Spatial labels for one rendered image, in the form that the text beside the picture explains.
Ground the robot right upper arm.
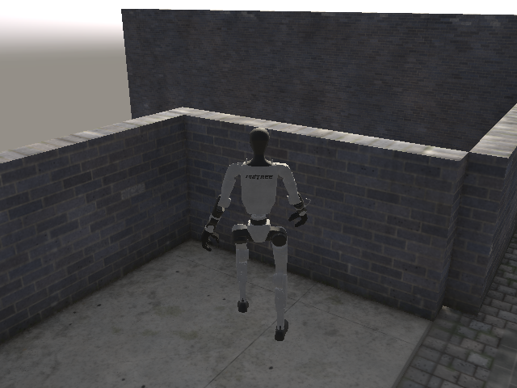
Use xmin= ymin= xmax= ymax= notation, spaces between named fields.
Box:
xmin=275 ymin=162 xmax=301 ymax=205

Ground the left robot forearm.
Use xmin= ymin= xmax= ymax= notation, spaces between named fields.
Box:
xmin=204 ymin=195 xmax=225 ymax=233

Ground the right robot forearm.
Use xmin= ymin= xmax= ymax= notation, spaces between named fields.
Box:
xmin=293 ymin=192 xmax=307 ymax=216

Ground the right robot shin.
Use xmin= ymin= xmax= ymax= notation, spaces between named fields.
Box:
xmin=275 ymin=274 xmax=288 ymax=330

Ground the left robot hand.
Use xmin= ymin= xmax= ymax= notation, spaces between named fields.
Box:
xmin=201 ymin=228 xmax=219 ymax=251

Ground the robot head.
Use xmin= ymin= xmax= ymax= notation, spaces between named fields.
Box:
xmin=246 ymin=128 xmax=273 ymax=167

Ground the robot left upper arm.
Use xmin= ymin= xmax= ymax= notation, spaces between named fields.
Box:
xmin=218 ymin=162 xmax=242 ymax=208

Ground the right robot hand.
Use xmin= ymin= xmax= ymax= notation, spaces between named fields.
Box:
xmin=288 ymin=212 xmax=308 ymax=227

